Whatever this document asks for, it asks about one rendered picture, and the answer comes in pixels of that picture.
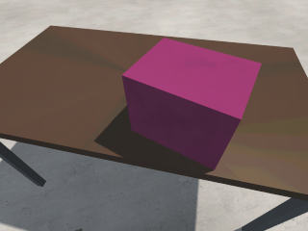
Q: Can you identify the carton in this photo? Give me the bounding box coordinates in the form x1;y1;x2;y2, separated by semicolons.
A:
121;38;262;170

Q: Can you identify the table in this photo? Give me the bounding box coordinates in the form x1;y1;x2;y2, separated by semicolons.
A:
0;25;308;231

